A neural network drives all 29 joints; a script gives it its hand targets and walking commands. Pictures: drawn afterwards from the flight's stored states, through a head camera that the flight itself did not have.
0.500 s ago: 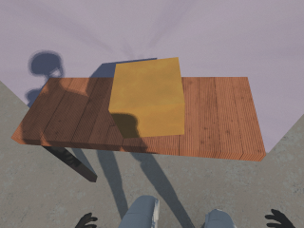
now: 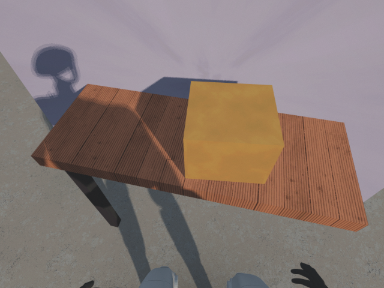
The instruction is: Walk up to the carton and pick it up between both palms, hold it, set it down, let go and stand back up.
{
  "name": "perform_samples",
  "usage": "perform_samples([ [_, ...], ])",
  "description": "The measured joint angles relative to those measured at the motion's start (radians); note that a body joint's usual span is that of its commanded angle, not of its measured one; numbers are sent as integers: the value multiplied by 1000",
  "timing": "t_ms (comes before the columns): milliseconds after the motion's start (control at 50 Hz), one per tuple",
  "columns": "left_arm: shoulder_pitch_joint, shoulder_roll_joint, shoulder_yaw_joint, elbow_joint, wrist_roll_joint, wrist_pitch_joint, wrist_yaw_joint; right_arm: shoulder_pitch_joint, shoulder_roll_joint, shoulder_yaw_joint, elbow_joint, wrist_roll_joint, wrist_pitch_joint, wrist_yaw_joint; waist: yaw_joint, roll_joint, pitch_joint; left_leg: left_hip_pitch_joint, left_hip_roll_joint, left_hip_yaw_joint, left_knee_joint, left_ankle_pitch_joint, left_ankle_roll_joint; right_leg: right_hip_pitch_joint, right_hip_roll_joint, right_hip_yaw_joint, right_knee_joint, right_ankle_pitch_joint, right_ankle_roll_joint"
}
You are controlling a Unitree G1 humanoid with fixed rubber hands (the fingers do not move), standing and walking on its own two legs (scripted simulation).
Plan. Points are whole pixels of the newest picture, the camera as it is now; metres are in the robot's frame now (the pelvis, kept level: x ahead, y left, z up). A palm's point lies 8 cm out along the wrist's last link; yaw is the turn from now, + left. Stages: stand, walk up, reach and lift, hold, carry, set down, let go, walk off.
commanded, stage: walk up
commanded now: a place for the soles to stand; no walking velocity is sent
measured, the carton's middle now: (227, 132) +0.47 -0.05 +0.01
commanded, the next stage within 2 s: reach and lift in 1.70 s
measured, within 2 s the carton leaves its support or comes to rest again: neither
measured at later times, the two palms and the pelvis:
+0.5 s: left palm out of the picture +0.11 +0.25 -0.07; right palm out of the picture +0.08 -0.25 -0.07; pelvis +0.00 +0.01 +0.04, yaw -4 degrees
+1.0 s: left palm out of the picture +0.11 +0.21 -0.08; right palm out of the picture +0.08 -0.28 -0.08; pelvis +0.03 -0.02 +0.04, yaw -6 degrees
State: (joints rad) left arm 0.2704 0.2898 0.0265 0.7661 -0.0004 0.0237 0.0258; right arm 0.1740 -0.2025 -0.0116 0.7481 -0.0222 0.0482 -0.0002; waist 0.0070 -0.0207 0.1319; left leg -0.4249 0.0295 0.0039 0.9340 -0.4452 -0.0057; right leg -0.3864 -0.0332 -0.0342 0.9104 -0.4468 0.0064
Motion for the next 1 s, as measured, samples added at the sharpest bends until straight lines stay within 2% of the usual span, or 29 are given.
perform_samples([
  [40,-3,-30,-10,-5,4,-9,-10,-9,-22,-3,9,11,6,1,-3,56,1,6,25,-23,-8,4,-7,28,27,-22,-47,22,-2],
  [60,2,-37,-15,-12,2,-12,-15,-11,-26,-3,9,21,8,1,0,61,-10,11,23,-19,-28,10,-5,26,27,-16,-61,24,-4],
  [140,-5,-50,-23,-4,-6,-2,-33,-21,-32,-1,17,33,-9,5,-7,51,-34,48,5,18,-138,67,-3,32,10,19,-125,56,7],
  [360,-31,-40,-13,-35,-8,-10,-40,8,-35,9,35,26,-29,7,-7,22,-74,113,17,50,-281,139,0,82,25,47,-266,141,6],
  [580,26,-46,1,-5,20,-3,-59,76,-27,2,50,6,-42,2,-3,8,-97,142,32,72,-317,146,-1,94,41,67,-289,153,-6],
  [760,108,-61,3,47,5,-6,-58,141,-28,0,69,7,-35,1,2,17,-108,175,53,72,-335,129,-30,118,62,67,-297,130,-25],
  [1000,53,-71,-12,39,2,0,-43,112,-28,13,51,8,-39,-15,0,23,-96,207,72,88,-357,117,-45,137,82,80,-309,120,-39],
])
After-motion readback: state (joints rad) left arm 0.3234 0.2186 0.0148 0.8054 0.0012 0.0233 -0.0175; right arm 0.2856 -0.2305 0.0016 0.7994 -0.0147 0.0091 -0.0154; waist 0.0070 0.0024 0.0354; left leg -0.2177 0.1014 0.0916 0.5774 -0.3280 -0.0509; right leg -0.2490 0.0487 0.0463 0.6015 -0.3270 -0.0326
